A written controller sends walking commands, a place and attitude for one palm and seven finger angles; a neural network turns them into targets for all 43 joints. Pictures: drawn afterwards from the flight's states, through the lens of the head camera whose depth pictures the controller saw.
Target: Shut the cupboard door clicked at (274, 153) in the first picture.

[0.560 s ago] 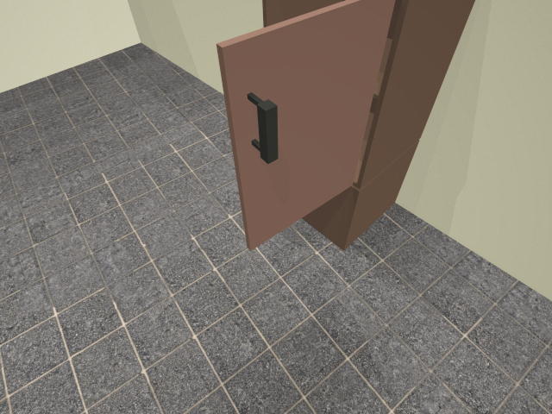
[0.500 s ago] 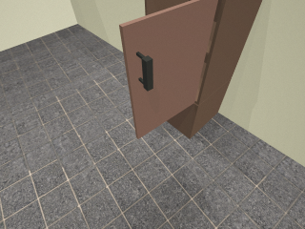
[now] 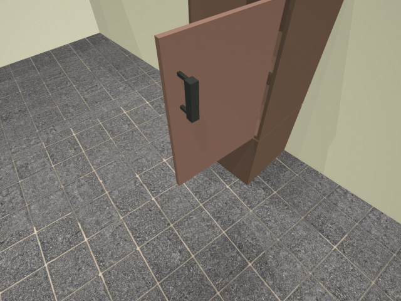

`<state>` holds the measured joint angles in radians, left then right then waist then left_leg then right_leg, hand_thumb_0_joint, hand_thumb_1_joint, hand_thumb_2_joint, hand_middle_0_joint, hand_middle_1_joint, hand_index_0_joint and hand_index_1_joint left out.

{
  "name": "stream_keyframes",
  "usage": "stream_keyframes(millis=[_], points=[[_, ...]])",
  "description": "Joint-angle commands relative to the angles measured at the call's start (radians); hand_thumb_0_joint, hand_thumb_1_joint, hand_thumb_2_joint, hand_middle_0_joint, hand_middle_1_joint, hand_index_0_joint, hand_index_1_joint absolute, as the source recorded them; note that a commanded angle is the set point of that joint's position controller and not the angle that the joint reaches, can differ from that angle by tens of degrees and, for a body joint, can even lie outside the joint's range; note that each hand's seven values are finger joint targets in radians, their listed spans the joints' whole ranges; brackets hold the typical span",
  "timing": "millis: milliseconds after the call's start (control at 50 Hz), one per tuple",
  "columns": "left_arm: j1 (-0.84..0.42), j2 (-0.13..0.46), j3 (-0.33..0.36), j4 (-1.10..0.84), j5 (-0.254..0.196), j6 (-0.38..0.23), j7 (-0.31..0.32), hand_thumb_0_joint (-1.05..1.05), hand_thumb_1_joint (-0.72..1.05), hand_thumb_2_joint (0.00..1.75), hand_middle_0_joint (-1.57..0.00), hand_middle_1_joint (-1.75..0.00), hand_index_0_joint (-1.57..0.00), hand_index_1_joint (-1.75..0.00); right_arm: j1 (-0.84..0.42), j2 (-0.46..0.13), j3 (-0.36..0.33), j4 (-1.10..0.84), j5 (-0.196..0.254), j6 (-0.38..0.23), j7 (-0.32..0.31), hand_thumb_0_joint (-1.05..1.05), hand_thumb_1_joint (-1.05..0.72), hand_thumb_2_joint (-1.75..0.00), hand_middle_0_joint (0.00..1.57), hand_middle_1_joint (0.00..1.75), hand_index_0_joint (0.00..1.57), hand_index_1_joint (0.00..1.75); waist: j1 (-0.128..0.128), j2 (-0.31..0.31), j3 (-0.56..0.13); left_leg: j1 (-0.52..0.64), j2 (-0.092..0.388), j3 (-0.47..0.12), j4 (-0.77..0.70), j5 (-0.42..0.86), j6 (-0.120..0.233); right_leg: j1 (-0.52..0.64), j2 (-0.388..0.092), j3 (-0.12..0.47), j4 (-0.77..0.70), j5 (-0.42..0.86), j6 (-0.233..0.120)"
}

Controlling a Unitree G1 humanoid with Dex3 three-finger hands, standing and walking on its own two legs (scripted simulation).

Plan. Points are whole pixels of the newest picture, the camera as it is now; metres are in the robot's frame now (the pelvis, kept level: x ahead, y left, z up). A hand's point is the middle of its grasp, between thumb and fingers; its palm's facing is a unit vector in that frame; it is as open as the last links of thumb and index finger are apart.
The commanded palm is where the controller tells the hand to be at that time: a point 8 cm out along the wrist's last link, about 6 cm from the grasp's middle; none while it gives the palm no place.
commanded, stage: look at it before walking up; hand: left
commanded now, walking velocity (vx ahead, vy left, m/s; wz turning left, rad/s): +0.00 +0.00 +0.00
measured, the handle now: (187, 96) +0.58 +0.07 +0.08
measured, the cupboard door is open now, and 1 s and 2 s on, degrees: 84 84 84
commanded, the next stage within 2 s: walk to a spot facing it in 0.28 s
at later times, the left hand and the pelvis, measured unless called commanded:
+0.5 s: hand out of the picture +0.06 +0.23 -0.17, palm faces -0.02 -0.95 -0.30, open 7.4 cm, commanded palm none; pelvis +0.00 +0.01 +0.00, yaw -1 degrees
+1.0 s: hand out of the picture +0.06 +0.17 -0.18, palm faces -0.21 -0.94 -0.28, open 7.4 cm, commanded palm none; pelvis -0.03 -0.02 -0.02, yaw -16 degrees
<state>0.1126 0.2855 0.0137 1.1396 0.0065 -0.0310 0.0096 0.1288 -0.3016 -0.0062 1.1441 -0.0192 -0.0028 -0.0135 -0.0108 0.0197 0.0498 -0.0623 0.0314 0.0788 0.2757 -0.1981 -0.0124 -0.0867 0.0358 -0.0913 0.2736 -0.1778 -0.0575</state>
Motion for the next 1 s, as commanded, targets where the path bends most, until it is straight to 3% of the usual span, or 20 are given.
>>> stream_keyframes(millis=[0, 360, 400, 440, 540, 620, 640, 680, 700, 720, 760, 800, 820, 840, 860, 880, 900, 960, 980], points=[[-0.012, 0.199, 0.033, -0.051, 0.001, -0.020, 0.017, 0.00, 0.90, 0.90, -0.20, -0.30, -0.20, -0.30, -0.012, -0.171, -0.027, -0.048, 0.003, -0.014, -0.011, 0.00, -0.90, -0.90, 0.20, 0.30, 0.20, 0.30, 0.000, -0.021, -0.086, 0.016, 0.110, -0.105, -0.019, 0.198, 0.029, 0.036, -0.185, 0.149, -0.026, 0.312, 0.017], [-0.003, 0.187, 0.026, -0.045, 0.001, -0.018, 0.015, 0.00, 0.90, 0.90, -0.20, -0.30, -0.20, -0.30, -0.004, -0.163, -0.025, -0.042, 0.003, -0.015, -0.010, 0.00, -0.90, -0.90, 0.20, 0.30, 0.20, 0.30, -0.001, -0.019, -0.067, 0.014, 0.112, -0.109, -0.034, 0.179, 0.032, 0.017, -0.180, 0.145, -0.036, 0.236, 0.012], [0.000, 0.170, 0.027, -0.050, 0.002, -0.010, 0.015, 0.00, 0.90, 0.90, -0.20, -0.30, -0.20, -0.30, 0.009, -0.144, -0.026, -0.044, 0.001, -0.012, -0.015, 0.00, -0.90, -0.90, 0.20, 0.30, 0.20, 0.30, -0.005, -0.012, -0.077, 0.030, 0.120, -0.087, -0.008, 0.196, 0.026, -0.001, -0.179, 0.158, -0.012, 0.290, 0.010], [0.033, 0.101, 0.020, -0.047, 0.001, 0.011, 0.020, 0.00, 0.90, 0.90, -0.20, -0.30, -0.20, -0.30, 0.060, -0.061, -0.014, -0.036, 0.001, 0.003, -0.020, 0.00, -0.90, -0.90, 0.20, 0.30, 0.20, 0.30, -0.010, -0.016, -0.079, 0.025, 0.122, -0.053, 0.032, 0.194, 0.014, -0.024, -0.178, 0.164, 0.027, 0.329, 0.019], [0.047, 0.120, 0.045, -0.093, 0.008, 0.044, 0.012, 0.00, 0.90, 0.90, -0.20, -0.30, -0.20, -0.30, 0.078, -0.084, -0.043, -0.084, 0.001, 0.025, -0.031, 0.00, -0.90, -0.90, 0.20, 0.30, 0.20, 0.30, -0.010, -0.028, -0.052, -0.010, 0.137, -0.012, 0.106, 0.114, 0.017, -0.110, -0.160, 0.205, 0.118, 0.316, 0.006], [0.048, 0.099, 0.058, -0.151, 0.015, 0.062, 0.000, 0.00, 0.90, 0.90, -0.20, -0.30, -0.20, -0.30, 0.069, -0.107, -0.064, -0.133, -0.003, 0.031, -0.036, 0.00, -0.90, -0.90, 0.20, 0.30, 0.20, 0.30, -0.006, 0.025, -0.026, -0.019, 0.201, -0.045, 0.101, 0.064, 0.052, -0.229, -0.101, 0.195, 0.238, 0.205, 0.014], [0.046, 0.090, 0.060, -0.165, 0.016, 0.067, -0.004, 0.00, 0.90, 0.90, -0.20, -0.30, -0.20, -0.30, 0.075, -0.115, -0.071, -0.140, -0.006, 0.031, -0.038, 0.00, -0.90, -0.90, 0.20, 0.30, 0.20, 0.30, -0.008, 0.062, -0.017, -0.024, 0.244, -0.076, 0.074, 0.048, 0.076, -0.264, -0.077, 0.172, 0.309, 0.125, 0.021], [0.039, 0.061, 0.066, -0.194, 0.018, 0.081, -0.013, 0.00, 0.90, 0.90, -0.20, -0.30, -0.20, -0.30, 0.074, -0.128, -0.079, -0.153, -0.012, 0.021, -0.037, 0.00, -0.90, -0.90, 0.20, 0.30, 0.20, 0.30, -0.001, 0.156, -0.014, -0.042, 0.375, -0.146, 0.002, 0.146, 0.166, -0.322, -0.040, 0.105, 0.576, -0.262, 0.042], [0.031, 0.052, 0.072, -0.210, 0.019, 0.087, -0.016, 0.00, 0.90, 0.90, -0.20, -0.30, -0.20, -0.30, 0.072, -0.122, -0.077, -0.163, -0.015, 0.016, -0.038, 0.00, -0.90, -0.90, 0.20, 0.30, 0.20, 0.30, 0.002, 0.167, -0.005, -0.052, 0.402, -0.150, 0.000, 0.210, 0.195, -0.342, -0.051, 0.116, 0.663, -0.343, 0.045], [0.041, 0.049, 0.076, -0.219, 0.018, 0.089, -0.017, 0.00, 0.90, 0.90, -0.20, -0.30, -0.20, -0.30, 0.060, -0.116, -0.077, -0.176, -0.014, 0.013, -0.039, 0.00, -0.90, -0.90, 0.20, 0.30, 0.20, 0.30, 0.013, 0.140, -0.010, -0.058, 0.410, -0.125, 0.018, 0.229, 0.198, -0.347, -0.072, 0.134, 0.690, -0.352, 0.044], [0.065, 0.027, 0.077, -0.227, 0.017, 0.083, -0.024, 0.00, 0.90, 0.90, -0.20, -0.30, -0.20, -0.30, 0.020, -0.116, -0.082, -0.199, -0.020, 0.009, -0.037, 0.00, -0.90, -0.90, 0.20, 0.30, 0.20, 0.30, 0.037, 0.107, -0.009, -0.090, 0.384, -0.059, 0.096, 0.319, 0.165, -0.275, -0.092, 0.107, 0.585, -0.330, 0.043], [0.160, 0.028, 0.087, -0.207, 0.018, 0.074, -0.027, 0.00, 0.90, 0.90, -0.20, -0.30, -0.20, -0.30, -0.007, -0.122, -0.087, -0.210, -0.015, 0.017, -0.034, 0.00, -0.90, -0.90, 0.20, 0.30, 0.20, 0.30, 0.078, 0.049, -0.038, -0.139, 0.311, 0.029, 0.242, 0.230, 0.092, -0.136, -0.076, 0.061, 0.376, -0.159, 0.049], [0.222, 0.079, 0.098, -0.190, 0.024, 0.062, -0.022, 0.00, 0.90, 0.90, -0.20, -0.30, -0.20, -0.30, -0.026, -0.106, -0.088, -0.228, -0.003, 0.025, -0.030, 0.00, -0.90, -0.90, 0.20, 0.30, 0.20, 0.30, 0.108, -0.118, -0.048, -0.213, 0.205, 0.082, 0.426, 0.066, 0.031, -0.066, -0.111, 0.154, 0.182, 0.084, 0.029], [0.244, 0.196, 0.122, -0.192, 0.035, 0.048, -0.002, 0.00, 0.90, 0.90, -0.20, -0.30, -0.20, -0.30, -0.022, -0.022, -0.080, -0.263, 0.011, 0.029, -0.025, 0.00, -0.90, -0.90, 0.20, 0.30, 0.20, 0.30, 0.106, -0.438, -0.047, -0.450, 0.026, 0.121, 0.691, -0.393, -0.040, 0.013, -0.371, 0.597, 0.024, 0.347, -0.065], [0.266, 0.203, 0.121, -0.190, 0.015, 0.047, 0.011, 0.00, 0.90, 0.90, -0.20, -0.30, -0.20, -0.30, -0.047, -0.039, -0.076, -0.273, 0.010, 0.041, -0.020, 0.00, -0.90, -0.90, 0.20, 0.30, 0.20, 0.30, 0.120, -0.362, -0.034, -0.468, 0.012, -0.038, 0.850, -0.457, -0.033, -0.030, -0.404, 0.645, 0.012, 0.385, -0.149], [0.215, 0.200, 0.117, -0.208, 0.014, 0.049, 0.013, 0.00, 0.90, 0.90, -0.20, -0.30, -0.20, -0.30, -0.024, -0.034, -0.077, -0.266, 0.015, 0.044, -0.012, 0.00, -0.90, -0.90, 0.20, 0.30, 0.20, 0.30, 0.079, -0.270, -0.015, -0.486, 0.038, -0.080, 0.914, -0.405, -0.029, -0.090, -0.391, 0.604, -0.004, 0.122, -0.191], [0.154, 0.149, 0.115, -0.233, 0.018, 0.049, 0.019, 0.00, 0.90, 0.90, -0.20, -0.30, -0.20, -0.30, -0.062, -0.022, -0.080, -0.266, 0.011, 0.041, -0.010, 0.00, -0.90, -0.90, 0.20, 0.30, 0.20, 0.30, 0.060, -0.190, 0.008, -0.520, 0.042, -0.106, 0.926, -0.322, -0.030, -0.109, -0.324, 0.595, 0.012, 0.095, -0.169], [0.141, 0.117, 0.105, -0.246, 0.016, 0.037, 0.025, 0.00, 0.90, 0.90, -0.20, -0.30, -0.20, -0.30, -0.037, -0.001, -0.075, -0.257, 0.011, 0.037, -0.014, 0.00, -0.90, -0.90, 0.20, 0.30, 0.20, 0.30, 0.032, -0.110, -0.092, -0.478, 0.039, -0.110, 0.872, -0.239, -0.051, -0.029, -0.270, 0.489, 0.089, 0.344, -0.140], [0.154, 0.115, 0.105, -0.245, 0.017, 0.035, 0.025, 0.00, 0.90, 0.90, -0.20, -0.30, -0.20, -0.30, -0.039, 0.008, -0.072, -0.258, 0.012, 0.037, -0.015, 0.00, -0.90, -0.90, 0.20, 0.30, 0.20, 0.30, 0.037, -0.104, -0.116, -0.462, 0.029, -0.104, 0.828, -0.239, -0.054, -0.005, -0.256, 0.476, 0.102, 0.398, -0.138]])
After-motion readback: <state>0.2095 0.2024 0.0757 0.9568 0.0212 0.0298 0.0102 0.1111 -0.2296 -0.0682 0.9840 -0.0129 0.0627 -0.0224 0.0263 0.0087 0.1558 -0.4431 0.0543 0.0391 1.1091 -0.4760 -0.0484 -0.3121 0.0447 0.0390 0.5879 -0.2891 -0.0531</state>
